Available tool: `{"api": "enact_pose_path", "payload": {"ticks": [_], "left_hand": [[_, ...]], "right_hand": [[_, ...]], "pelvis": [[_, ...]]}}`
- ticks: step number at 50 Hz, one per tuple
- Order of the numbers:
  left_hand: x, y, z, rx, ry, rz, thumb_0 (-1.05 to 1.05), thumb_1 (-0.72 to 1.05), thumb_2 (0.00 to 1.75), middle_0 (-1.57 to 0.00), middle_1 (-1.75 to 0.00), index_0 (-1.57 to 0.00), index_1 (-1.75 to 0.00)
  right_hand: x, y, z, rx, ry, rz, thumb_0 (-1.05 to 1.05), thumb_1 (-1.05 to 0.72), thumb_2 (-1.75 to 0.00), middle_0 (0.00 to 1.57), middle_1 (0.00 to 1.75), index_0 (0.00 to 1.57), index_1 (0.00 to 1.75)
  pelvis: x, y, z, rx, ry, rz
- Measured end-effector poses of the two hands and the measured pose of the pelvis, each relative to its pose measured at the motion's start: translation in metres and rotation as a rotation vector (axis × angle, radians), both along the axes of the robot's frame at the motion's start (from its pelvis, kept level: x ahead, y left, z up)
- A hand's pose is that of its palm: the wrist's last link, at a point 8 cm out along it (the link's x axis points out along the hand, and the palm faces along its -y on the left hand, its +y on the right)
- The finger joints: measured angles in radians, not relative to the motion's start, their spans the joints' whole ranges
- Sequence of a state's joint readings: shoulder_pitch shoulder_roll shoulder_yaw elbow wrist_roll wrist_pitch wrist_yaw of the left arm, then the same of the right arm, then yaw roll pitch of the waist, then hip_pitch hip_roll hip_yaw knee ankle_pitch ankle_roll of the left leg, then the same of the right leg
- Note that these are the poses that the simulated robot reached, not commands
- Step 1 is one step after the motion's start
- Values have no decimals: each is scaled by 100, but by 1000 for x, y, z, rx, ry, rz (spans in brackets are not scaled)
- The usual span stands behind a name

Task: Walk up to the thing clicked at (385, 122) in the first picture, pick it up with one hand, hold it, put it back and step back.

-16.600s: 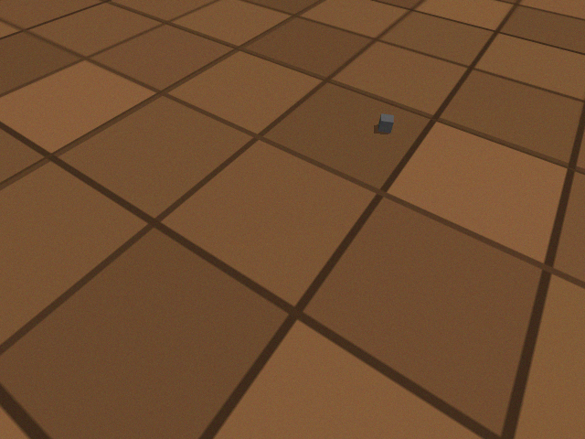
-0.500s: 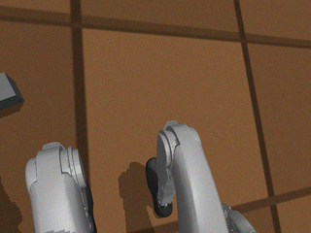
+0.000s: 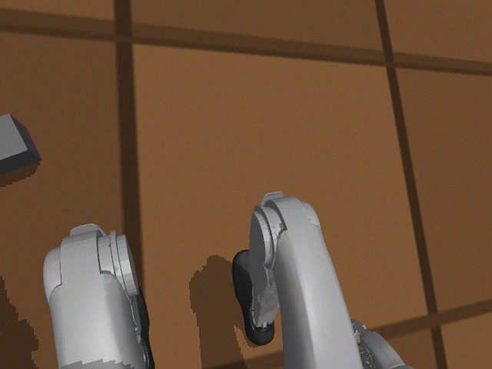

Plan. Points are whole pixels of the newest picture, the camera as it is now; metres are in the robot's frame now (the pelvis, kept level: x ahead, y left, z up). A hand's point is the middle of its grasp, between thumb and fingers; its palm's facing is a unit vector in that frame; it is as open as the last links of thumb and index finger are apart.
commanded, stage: rise first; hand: left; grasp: from above
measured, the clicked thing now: (5, 145) +0.48 +0.34 -0.28
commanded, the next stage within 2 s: approach in 0.42 s
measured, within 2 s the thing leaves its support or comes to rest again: neither
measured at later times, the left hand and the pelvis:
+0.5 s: hand out of the picture +0.44 +0.37 -0.16, palm faces -0.38 -0.17 -0.91, open 13.6 cm; pelvis +0.00 +0.00 +0.00, yaw +0 degrees
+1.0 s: hand out of the picture +0.50 +0.31 -0.15, palm faces -0.32 -0.17 -0.93, open 14.1 cm; pelvis +0.00 +0.00 +0.00, yaw +0 degrees
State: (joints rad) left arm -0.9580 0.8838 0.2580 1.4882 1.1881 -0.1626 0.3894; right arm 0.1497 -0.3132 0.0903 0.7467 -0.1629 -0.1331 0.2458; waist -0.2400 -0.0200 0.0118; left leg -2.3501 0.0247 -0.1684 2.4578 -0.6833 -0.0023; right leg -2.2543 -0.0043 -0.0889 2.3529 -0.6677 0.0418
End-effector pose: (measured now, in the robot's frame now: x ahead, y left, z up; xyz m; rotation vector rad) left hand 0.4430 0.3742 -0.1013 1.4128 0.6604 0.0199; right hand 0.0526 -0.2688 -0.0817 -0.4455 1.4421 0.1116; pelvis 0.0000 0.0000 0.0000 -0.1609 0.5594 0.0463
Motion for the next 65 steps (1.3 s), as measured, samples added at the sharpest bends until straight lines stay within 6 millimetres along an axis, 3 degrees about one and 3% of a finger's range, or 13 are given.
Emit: {"api": "enact_pose_path", "payload": {"ticks": [12, 32, 36, 42, 49, 53, 58, 65], "left_hand": [[-5, -2, 4, 7, 28, -14, 0, -42, 90, -19, -90, -19, -90], [2, -5, 2, 25, 6, -11, -1, -43, 92, -19, -89, -18, -90], [11, -15, 5, 22, 1, -28, -1, -45, 93, -19, -89, -17, -91], [35, -47, 8, -3, -26, -72, -1, -48, 96, -17, -90, -15, -93], [58, -67, 12, 4, -57, -34, 0, -51, 98, -16, -90, -14, -93], [56, -63, 10, 29, -25, -1, 0, -52, 99, -16, -89, -13, -93], [31, -44, -5, 25, 55, 59, 0, -51, 97, -17, -89, -14, -92], [12, -21, -23, -1, 79, 32, 0, -50, 95, -16, -90, -14, -92]], "right_hand": [[5, 2, 4, 0, -19, -6, 0, -89, -89, 20, 30, 20, 30], [-6, 1, 0, 3, 9, -16, 0, -89, -89, 20, 30, 20, 30], [-6, 2, 2, 9, 8, -19, 0, -89, -89, 20, 30, 20, 30], [-10, 1, 10, -6, -9, -33, 0, -89, -89, 20, 30, 20, 30], [-28, -3, 15, -15, -4, -54, 0, -89, -89, 20, 30, 20, 30], [-40, -3, 13, -3, 14, -71, 0, -89, -89, 20, 30, 20, 30], [-47, -1, 6, 14, 37, -77, 0, -89, -89, 20, 30, 20, 30], [-34, 4, 2, 11, 59, -18, 0, -88, -89, 20, 30, 20, 30]], "pelvis": [[0, 2, 5, -1, 9, 4], [0, 0, 2, 3, 14, 1], [1, 0, 4, 6, 20, 1], [1, 0, 7, 5, 31, -2], [0, -2, 5, 7, 28, -11], [-1, -2, 3, 10, 21, -19], [-3, -2, 1, 13, 6, -22], [-3, -3, -2, 10, -7, -12]]}}
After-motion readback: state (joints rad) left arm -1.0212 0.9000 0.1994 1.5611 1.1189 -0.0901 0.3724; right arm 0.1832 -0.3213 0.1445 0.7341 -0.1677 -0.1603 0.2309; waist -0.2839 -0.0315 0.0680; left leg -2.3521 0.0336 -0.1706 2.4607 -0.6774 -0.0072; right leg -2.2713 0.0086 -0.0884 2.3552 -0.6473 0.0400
